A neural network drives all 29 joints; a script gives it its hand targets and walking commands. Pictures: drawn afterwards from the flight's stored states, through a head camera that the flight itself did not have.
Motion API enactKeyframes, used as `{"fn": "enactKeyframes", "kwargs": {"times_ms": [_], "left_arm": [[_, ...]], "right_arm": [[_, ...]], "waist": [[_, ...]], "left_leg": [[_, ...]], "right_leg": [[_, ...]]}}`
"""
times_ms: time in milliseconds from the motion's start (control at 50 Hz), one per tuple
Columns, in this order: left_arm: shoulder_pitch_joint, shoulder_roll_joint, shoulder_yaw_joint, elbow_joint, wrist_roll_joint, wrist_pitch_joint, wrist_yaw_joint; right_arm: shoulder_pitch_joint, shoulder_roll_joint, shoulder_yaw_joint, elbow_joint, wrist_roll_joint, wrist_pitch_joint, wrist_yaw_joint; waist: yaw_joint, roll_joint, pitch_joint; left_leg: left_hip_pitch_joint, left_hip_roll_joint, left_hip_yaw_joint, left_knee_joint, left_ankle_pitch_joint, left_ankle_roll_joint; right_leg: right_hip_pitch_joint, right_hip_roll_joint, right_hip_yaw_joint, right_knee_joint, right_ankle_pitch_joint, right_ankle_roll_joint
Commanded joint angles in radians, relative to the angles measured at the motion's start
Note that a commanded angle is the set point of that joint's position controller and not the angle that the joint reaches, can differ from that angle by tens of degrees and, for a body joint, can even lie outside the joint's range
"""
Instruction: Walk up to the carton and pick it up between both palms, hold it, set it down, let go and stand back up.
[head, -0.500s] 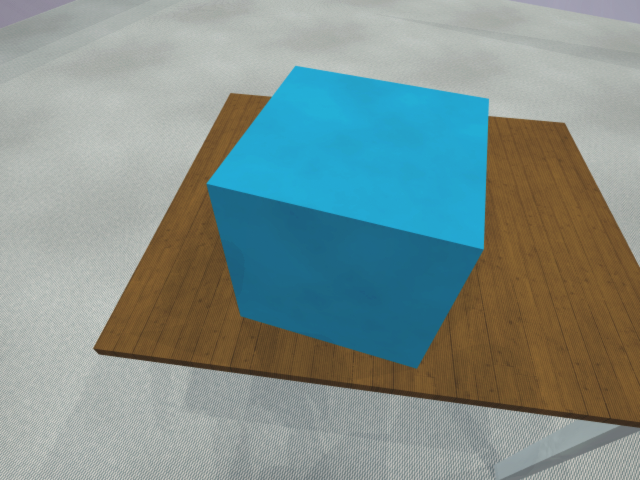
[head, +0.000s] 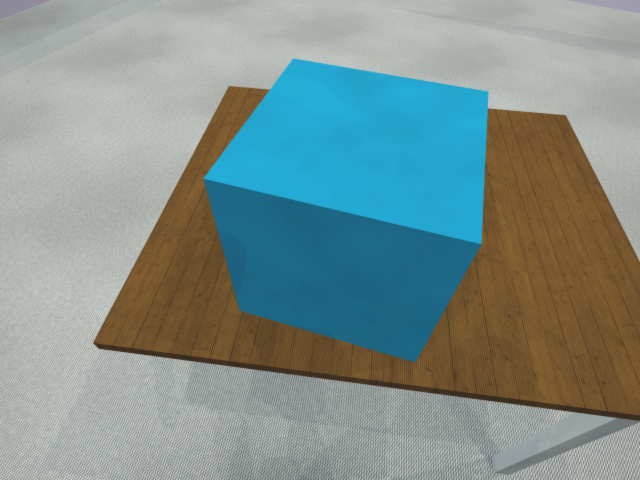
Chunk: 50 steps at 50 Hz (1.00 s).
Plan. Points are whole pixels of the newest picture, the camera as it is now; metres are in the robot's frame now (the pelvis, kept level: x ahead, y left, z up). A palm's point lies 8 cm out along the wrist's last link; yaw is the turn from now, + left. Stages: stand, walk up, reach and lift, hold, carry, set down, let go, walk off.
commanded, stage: stand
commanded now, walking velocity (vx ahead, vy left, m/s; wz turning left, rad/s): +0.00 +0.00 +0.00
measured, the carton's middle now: (354, 209) +0.49 -0.05 +0.04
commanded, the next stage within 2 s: none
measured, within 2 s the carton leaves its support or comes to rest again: neither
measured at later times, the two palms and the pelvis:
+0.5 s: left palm out of the picture -0.03 +0.24 -0.14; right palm out of the picture +0.04 -0.24 -0.14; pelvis +0.00 +0.00 +0.00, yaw +0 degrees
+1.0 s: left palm out of the picture -0.02 +0.24 -0.15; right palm out of the picture +0.02 -0.21 -0.14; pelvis +0.00 +0.01 +0.00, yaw +0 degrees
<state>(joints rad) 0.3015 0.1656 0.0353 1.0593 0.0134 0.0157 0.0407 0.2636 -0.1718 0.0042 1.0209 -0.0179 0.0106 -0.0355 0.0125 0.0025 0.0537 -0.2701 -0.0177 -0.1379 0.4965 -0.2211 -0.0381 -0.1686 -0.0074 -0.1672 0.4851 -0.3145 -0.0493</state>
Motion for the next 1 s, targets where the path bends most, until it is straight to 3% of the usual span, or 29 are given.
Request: {"fn": "enactKeyframes", "kwargs": {"times_ms": [0,40,120,160,180,240,260,280,300,320,340,400,420,460,480,500,540,560,620,680,720,760,800,820,840,880,940,960,980], "left_arm": [[0.111,0.092,0.011,-0.005,-0.01,-0.003,0.008],[0.131,0.14,0.033,0.008,-0.002,0.001,0.013],[0.072,0.092,0.03,-0.023,0.0,-0.008,0.009],[0.077,0.145,0.037,-0.027,-0.003,0.01,0.012],[0.145,0.141,0.034,-0.003,0.005,0.015,0.009],[0.12,0.063,0.011,-0.003,0.002,0.007,0.005],[0.153,0.095,0.022,0.015,-0.003,0.004,-0.003],[0.149,0.053,0.005,-0.003,0.004,-0.003,-0.008],[0.16,0.115,0.022,-0.008,0.008,-0.006,-0.01],[0.121,0.151,0.035,-0.001,0.011,-0.002,-0.001],[0.086,0.151,0.028,-0.016,0.008,0.002,0.007],[0.155,0.128,0.025,0.006,0.0,-0.01,0.001],[0.141,0.159,0.033,-0.015,0.008,-0.016,0.002],[0.114,0.102,0.013,-0.016,0.0,-0.017,0.005],[0.127,0.13,0.021,-0.007,0.004,-0.008,0.014],[0.115,0.072,0.009,-0.009,0.002,-0.006,0.016],[0.107,0.074,0.012,-0.031,0.001,-0.002,0.012],[0.117,0.117,0.014,-0.017,-0.002,0.0,0.019],[0.105,0.123,0.015,-0.039,0.004,0.0,0.007],[0.115,0.113,0.018,-0.023,0.005,0.004,0.012],[0.133,0.122,0.017,-0.021,-0.001,0.004,0.004],[0.105,0.098,0.011,-0.019,-0.004,0.008,0.016],[0.158,0.093,0.02,-0.017,0.0,0.015,0.0],[0.141,0.089,0.013,-0.018,-0.003,0.012,0.001],[0.118,0.057,0.008,-0.016,-0.01,0.007,0.0],[0.055,0.142,0.021,-0.03,0.003,0.001,0.0],[0.099,0.089,0.009,-0.018,0.003,0.002,0.0],[0.082,0.145,0.026,-0.029,-0.001,0.006,-0.01],[0.097,0.075,0.015,-0.03,0.006,-0.002,-0.013]], "right_arm": [[0.046,-0.092,-0.028,-0.037,-0.002,-0.008,0.002],[0.059,-0.081,-0.024,-0.028,-0.006,-0.01,0.007],[0.083,-0.036,-0.013,0.0,-0.016,-0.007,-0.013],[0.089,-0.094,-0.02,-0.009,-0.005,-0.014,-0.013],[0.062,-0.125,-0.028,-0.011,-0.007,-0.023,-0.005],[0.064,-0.118,-0.024,-0.029,0.007,-0.003,-0.007],[0.077,-0.119,-0.021,-0.009,-0.002,0.001,-0.012],[0.05,-0.186,-0.042,-0.023,-0.008,0.005,-0.011],[0.033,-0.09,-0.017,-0.028,0.0,0.002,-0.004],[0.057,-0.085,-0.018,-0.025,-0.004,0.003,-0.003],[-0.003,-0.154,-0.036,-0.055,-0.001,-0.004,0.0],[0.078,-0.104,-0.026,-0.023,-0.003,-0.012,-0.007],[0.113,-0.147,-0.041,-0.008,0.005,-0.013,-0.009],[-0.009,-0.125,-0.04,-0.049,-0.002,-0.005,-0.001],[0.06,-0.111,-0.036,-0.049,-0.005,-0.007,-0.002],[0.083,-0.026,-0.011,-0.027,0.002,0.002,0.004],[0.032,-0.039,-0.006,-0.044,0.0,-0.003,-0.005],[0.058,-0.061,-0.014,-0.043,-0.004,-0.009,0.001],[0.011,-0.082,-0.009,-0.041,0.01,-0.007,0.01],[0.101,-0.085,-0.01,-0.017,0.002,-0.004,-0.005],[0.062,-0.1,-0.009,-0.02,-0.007,-0.001,-0.012],[0.071,-0.087,-0.007,-0.032,-0.007,-0.004,-0.01],[0.046,-0.085,-0.003,-0.036,0.003,-0.01,-0.012],[0.072,-0.066,-0.004,-0.023,0.0,-0.001,-0.016],[0.078,-0.052,-0.005,-0.019,0.004,-0.009,-0.01],[0.058,-0.066,-0.003,-0.035,-0.012,0.003,-0.017],[0.051,-0.05,0.0,-0.027,-0.002,-0.001,-0.001],[0.069,-0.134,-0.021,-0.015,-0.007,0.002,-0.005],[0.036,-0.113,-0.017,-0.035,-0.005,0.008,-0.004]], "waist": [[0.009,0.02,-0.043],[0.008,0.024,-0.033],[0.013,-0.039,-0.016],[-0.002,0.025,-0.026],[0.026,0.097,-0.018],[0.006,-0.023,0.075],[0.007,-0.011,0.035],[0.012,0.109,0.012],[0.038,0.058,0.002],[0.0,0.024,0.015],[0.007,-0.005,0.031],[0.004,0.043,-0.047],[-0.012,-0.022,-0.04],[-0.001,-0.008,-0.009],[-0.022,-0.107,-0.03],[-0.034,-0.029,-0.004],[0.002,-0.047,0.019],[-0.023,-0.059,-0.012],[0.011,0.023,0.009],[-0.015,-0.069,0.036],[0.028,0.063,0.025],[-0.002,-0.031,0.039],[0.051,0.063,-0.025],[0.021,-0.014,-0.021],[0.023,0.032,-0.039],[-0.007,-0.067,0.07],[0.005,0.059,0.068],[0.003,0.093,-0.006],[0.028,0.065,-0.008]], "left_leg": [[-0.025,0.034,0.001,-0.009,0.163,0.044],[-0.047,0.033,0.018,-0.004,0.189,0.045],[-0.068,0.065,0.002,0.007,0.237,0.059],[-0.075,0.063,-0.047,-0.03,0.206,0.061],[-0.056,0.08,-0.075,-0.066,0.187,0.066],[-0.122,0.079,-0.097,-0.087,0.167,0.081],[-0.062,0.091,-0.094,-0.09,0.08,0.081],[-0.066,0.097,-0.093,-0.127,0.008,0.078],[-0.098,0.09,-0.13,-0.143,0.013,0.07],[-0.097,0.083,-0.081,-0.116,0.061,0.062],[-0.073,0.051,-0.061,-0.081,0.083,0.063],[-0.045,0.054,-0.025,-0.031,0.211,0.055],[-0.033,0.052,-0.048,-0.046,0.179,0.053],[-0.024,0.027,0.037,0.002,0.177,0.052],[-0.01,0.033,0.02,0.009,0.173,0.048],[-0.027,0.025,0.024,0.028,0.138,0.046],[-0.046,0.057,0.011,0.014,0.196,0.062],[0.006,0.058,-0.006,0.006,0.2,0.057],[-0.036,0.031,0.011,0.009,0.163,0.058],[-0.07,0.055,-0.022,-0.006,0.175,0.06],[-0.1,0.055,-0.022,-0.02,0.193,0.071],[-0.072,0.055,-0.018,-0.013,0.233,0.063],[-0.093,0.065,-0.041,-0.024,0.236,0.066],[-0.062,0.05,-0.019,-0.023,0.218,0.055],[-0.049,0.032,0.034,0.019,0.224,0.054],[-0.081,0.061,-0.011,0.006,0.237,0.06],[-0.066,0.054,-0.047,-0.054,0.085,0.069],[-0.094,0.1,-0.151,-0.128,-0.019,0.082],[-0.122,0.087,-0.118,-0.129,-0.006,0.08]], "right_leg": [[0.027,-0.147,0.141,-0.147,0.086,-0.033],[0.059,-0.111,0.101,-0.089,0.099,-0.027],[0.065,-0.15,0.125,-0.091,0.153,-0.038],[0.058,-0.099,0.117,-0.057,0.088,-0.035],[0.038,-0.099,0.118,-0.052,0.106,-0.032],[0.018,-0.097,0.091,-0.052,0.06,-0.011],[-0.01,-0.075,0.1,-0.067,0.026,-0.009],[-0.006,-0.087,0.12,-0.063,-0.015,-0.012],[0.046,-0.083,0.113,-0.062,-0.004,-0.009],[0.047,-0.095,0.128,-0.09,0.025,-0.018],[0.007,-0.103,0.13,-0.099,0.056,-0.011],[0.057,-0.103,0.122,-0.067,0.147,-0.013],[0.038,-0.108,0.113,-0.086,0.1,-0.009],[-0.01,-0.145,0.147,-0.125,0.16,-0.024],[-0.016,-0.144,0.147,-0.13,0.137,-0.039],[0.0,-0.147,0.129,-0.141,0.135,-0.037],[-0.022,-0.15,0.148,-0.125,0.167,-0.051],[-0.042,-0.157,0.147,-0.149,0.14,-0.045],[-0.016,-0.144,0.113,-0.124,0.089,-0.028],[-0.004,-0.127,0.117,-0.147,0.068,-0.034],[0.055,-0.148,0.139,-0.1,0.082,-0.04],[0.024,-0.132,0.119,-0.084,0.074,-0.03],[0.095,-0.106,0.113,-0.075,0.131,-0.016],[0.05,-0.116,0.111,-0.101,0.087,-0.018],[0.079,-0.116,0.089,-0.079,0.157,-0.025],[-0.019,-0.143,0.118,-0.119,0.109,-0.032],[-0.052,-0.106,0.119,-0.089,-0.005,-0.017],[0.026,-0.058,0.097,-0.04,-0.034,-0.007],[0.055,-0.065,0.09,-0.021,-0.003,0.001]]}}
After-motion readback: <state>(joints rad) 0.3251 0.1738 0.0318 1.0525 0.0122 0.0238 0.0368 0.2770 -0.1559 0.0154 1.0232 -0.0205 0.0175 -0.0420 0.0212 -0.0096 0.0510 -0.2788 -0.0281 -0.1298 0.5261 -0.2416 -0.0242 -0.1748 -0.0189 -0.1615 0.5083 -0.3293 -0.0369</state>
